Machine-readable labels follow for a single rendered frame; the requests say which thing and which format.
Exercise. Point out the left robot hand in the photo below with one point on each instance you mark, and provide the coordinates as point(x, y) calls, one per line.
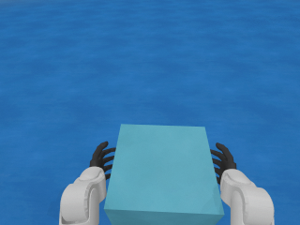
point(99, 159)

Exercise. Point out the right robot forearm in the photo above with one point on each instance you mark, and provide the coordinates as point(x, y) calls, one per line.
point(250, 205)

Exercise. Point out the carton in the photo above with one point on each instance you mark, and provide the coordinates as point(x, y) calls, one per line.
point(163, 175)

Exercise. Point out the right robot hand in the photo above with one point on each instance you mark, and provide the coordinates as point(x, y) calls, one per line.
point(226, 162)

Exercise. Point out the left robot forearm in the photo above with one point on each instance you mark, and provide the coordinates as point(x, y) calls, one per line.
point(80, 201)

